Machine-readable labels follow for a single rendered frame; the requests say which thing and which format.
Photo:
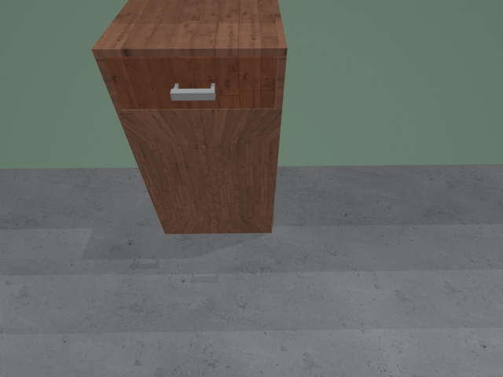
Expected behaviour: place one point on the drawer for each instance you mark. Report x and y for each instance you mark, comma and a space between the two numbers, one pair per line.
240, 81

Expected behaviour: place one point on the handle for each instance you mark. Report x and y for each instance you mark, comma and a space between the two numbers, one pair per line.
192, 94

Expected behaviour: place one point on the cabinet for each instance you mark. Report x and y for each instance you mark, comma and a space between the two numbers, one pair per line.
207, 170

